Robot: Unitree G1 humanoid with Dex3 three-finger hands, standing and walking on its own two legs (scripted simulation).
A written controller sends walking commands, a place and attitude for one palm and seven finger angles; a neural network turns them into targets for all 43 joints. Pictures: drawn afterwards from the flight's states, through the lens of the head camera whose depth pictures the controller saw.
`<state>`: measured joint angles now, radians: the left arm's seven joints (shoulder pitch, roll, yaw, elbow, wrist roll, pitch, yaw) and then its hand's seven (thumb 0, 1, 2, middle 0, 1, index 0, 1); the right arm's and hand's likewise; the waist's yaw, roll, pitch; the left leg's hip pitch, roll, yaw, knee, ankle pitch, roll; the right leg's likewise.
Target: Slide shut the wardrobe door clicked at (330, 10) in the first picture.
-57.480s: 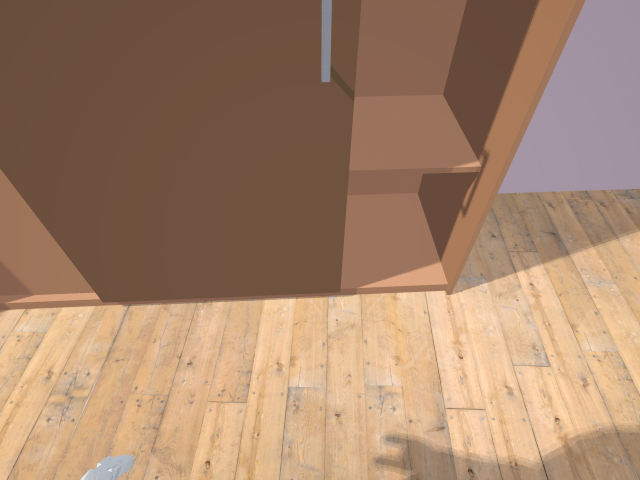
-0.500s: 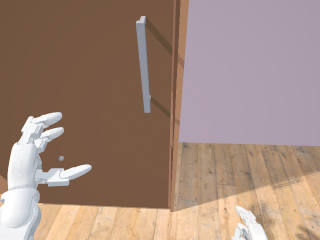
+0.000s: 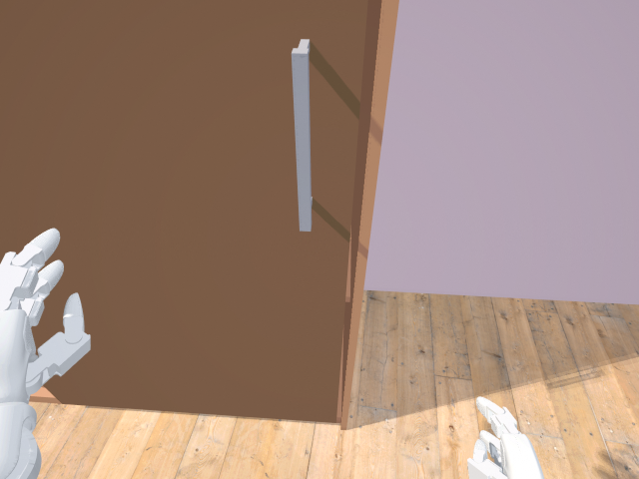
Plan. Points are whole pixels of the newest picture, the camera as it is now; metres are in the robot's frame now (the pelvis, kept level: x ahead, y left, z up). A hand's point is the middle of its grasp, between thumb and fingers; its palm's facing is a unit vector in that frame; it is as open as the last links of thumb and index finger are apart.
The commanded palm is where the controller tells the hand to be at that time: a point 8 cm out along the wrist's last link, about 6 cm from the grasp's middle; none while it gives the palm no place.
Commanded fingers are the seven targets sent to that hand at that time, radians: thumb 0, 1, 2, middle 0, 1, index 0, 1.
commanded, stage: draw the hand back to the body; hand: left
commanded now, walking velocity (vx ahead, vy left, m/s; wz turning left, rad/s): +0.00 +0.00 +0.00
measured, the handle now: (305, 146) +0.45 +0.09 +0.23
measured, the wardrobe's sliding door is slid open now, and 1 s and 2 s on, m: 0.01 0.01 0.01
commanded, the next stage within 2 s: step back with the hand held close in 0.24 s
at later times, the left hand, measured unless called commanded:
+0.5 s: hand (85, 320) +0.19 +0.26 +0.17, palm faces +0.47 -0.79 -0.39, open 7.4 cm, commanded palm +0.13 +0.29 +0.17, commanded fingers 0.00 0.90 0.90 -0.20 -0.30 -0.20 -0.30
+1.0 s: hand (25, 401) +0.12 +0.28 +0.15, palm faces +0.45 -0.78 -0.43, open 7.4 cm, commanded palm +0.06 +0.31 +0.17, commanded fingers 0.00 0.90 0.90 -0.20 -0.30 -0.20 -0.30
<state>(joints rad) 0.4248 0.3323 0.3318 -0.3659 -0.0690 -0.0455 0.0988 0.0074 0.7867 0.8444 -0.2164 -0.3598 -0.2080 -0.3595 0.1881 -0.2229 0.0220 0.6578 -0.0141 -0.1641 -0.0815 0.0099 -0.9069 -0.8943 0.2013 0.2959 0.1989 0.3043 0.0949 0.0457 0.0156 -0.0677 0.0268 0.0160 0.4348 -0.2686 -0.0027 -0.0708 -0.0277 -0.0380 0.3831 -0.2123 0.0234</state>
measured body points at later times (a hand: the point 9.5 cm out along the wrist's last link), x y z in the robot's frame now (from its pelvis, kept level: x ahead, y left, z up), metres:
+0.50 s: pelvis -0.01 -0.01 +0.00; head -0.02 -0.02 +0.45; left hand +0.16 +0.30 +0.19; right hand +0.18 -0.23 -0.08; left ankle -0.01 +0.12 -0.74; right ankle +0.00 -0.14 -0.74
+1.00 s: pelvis -0.08 +0.01 -0.01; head -0.08 +0.03 +0.43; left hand +0.09 +0.32 +0.17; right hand +0.09 -0.22 -0.08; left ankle -0.01 +0.12 -0.74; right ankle +0.00 -0.13 -0.74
